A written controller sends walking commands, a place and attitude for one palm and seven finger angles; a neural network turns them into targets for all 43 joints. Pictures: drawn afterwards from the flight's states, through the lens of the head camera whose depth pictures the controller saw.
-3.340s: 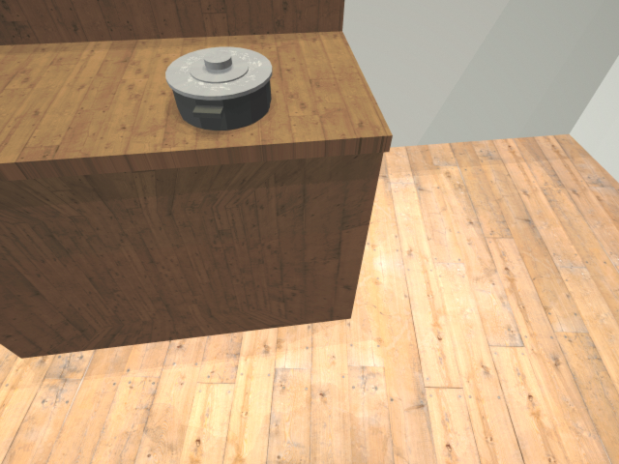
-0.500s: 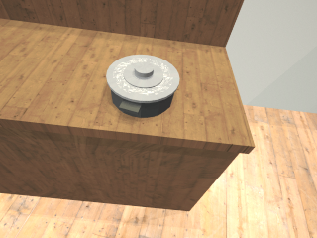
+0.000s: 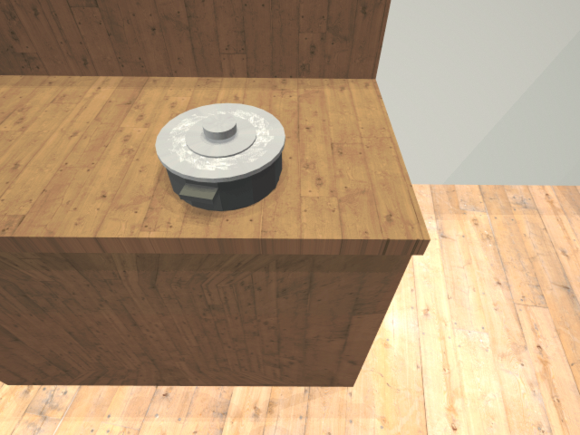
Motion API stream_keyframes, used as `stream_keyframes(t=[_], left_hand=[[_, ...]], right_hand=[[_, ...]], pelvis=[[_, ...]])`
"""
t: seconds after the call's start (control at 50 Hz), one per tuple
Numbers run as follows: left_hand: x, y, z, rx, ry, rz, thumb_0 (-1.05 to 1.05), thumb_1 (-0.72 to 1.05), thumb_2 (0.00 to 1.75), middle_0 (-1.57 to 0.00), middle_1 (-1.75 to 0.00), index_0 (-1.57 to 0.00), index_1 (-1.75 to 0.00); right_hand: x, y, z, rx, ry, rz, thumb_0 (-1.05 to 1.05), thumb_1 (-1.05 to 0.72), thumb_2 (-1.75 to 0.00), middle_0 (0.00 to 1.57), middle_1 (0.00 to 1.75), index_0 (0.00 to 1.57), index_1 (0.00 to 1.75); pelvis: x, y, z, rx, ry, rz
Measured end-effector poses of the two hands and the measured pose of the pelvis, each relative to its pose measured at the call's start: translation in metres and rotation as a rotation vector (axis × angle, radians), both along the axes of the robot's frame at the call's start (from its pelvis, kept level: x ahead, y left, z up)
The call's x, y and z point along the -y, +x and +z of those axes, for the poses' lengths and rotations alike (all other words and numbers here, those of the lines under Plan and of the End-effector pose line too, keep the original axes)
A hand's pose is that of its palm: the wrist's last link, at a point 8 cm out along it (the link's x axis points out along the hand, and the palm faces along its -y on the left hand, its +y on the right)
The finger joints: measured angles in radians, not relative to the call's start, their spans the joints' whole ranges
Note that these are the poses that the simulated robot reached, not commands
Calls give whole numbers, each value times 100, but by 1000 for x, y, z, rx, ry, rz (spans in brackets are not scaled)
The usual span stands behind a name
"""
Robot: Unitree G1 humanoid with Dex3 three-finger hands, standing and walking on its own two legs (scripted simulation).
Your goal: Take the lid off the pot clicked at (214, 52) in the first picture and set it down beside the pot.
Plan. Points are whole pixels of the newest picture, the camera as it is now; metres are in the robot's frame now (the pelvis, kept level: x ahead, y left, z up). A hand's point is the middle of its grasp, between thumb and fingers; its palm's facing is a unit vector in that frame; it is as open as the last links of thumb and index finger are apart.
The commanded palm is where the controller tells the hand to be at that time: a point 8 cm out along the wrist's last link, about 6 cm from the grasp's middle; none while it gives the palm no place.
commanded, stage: look again from close up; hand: left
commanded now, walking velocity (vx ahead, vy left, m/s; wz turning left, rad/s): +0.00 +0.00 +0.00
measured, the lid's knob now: (219, 126) +0.53 +0.13 +0.16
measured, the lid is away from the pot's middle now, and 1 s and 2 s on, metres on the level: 0.00 0.00 0.00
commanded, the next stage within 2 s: lift the closed hand beside the body in 0.94 s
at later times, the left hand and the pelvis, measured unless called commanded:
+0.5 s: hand out of the picture +0.05 +0.17 -0.17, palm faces +0.01 -0.98 -0.19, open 7.4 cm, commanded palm none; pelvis +0.03 -0.01 +0.01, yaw -1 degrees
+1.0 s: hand out of the picture +0.06 +0.19 -0.16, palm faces +0.01 -0.98 -0.21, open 7.4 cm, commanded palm none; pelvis +0.04 +0.00 +0.01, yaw -1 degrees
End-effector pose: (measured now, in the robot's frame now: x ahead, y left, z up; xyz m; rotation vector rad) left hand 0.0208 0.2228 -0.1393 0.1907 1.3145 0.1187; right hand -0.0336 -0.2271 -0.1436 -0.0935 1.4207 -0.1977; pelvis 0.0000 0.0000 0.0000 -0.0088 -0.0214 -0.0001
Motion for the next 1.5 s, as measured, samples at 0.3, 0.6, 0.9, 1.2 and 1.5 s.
stream_keyframes(t=[0.3, 0.6, 0.9, 1.2, 1.5], left_hand=[[2, 23, 2, 9, -2, 25, 0, 91, 90, -20, -30, -20, -30], [-1, 29, 1, -18, -6, 37, 0, 91, 90, -20, -30, -20, -30], [-14, 35, 6, -17, 8, 38, 0, 91, 90, -20, -30, -20, -30], [-30, 120, 103, 583, 153, 56, 1, 91, 90, -28, -39, -28, -39], [-36, 89, 185, 923, 167, 17, 1, 90, 90, -84, -99, -84, -100]], right_hand=[[2, 57, 9, 57, -11, 34, 1, -93, -90, 20, 30, 20, 30], [14, 128, 22, 175, -51, 87, 0, -91, -90, 20, 30, 20, 30], [3, 129, 21, 155, -35, 89, 0, -91, -90, 20, 30, 20, 30], [-4, 154, 41, 461, -48, 130, 1, -91, -90, 20, 30, 20, 30], [-16, 256, 137, 953, -114, 295, 0, -90, -90, 20, 30, 20, 30]], pelvis=[[8, 23, 6, -12, 10, -8], [10, 38, 9, -12, 14, -13], [2, 42, 12, -9, 15, -12], [-12, 31, 15, 1, 17, 14], [-5, -4, 17, 53, -8, 20]])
